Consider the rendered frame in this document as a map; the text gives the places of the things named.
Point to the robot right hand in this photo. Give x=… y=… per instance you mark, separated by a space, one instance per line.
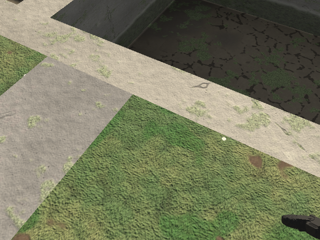
x=309 y=224

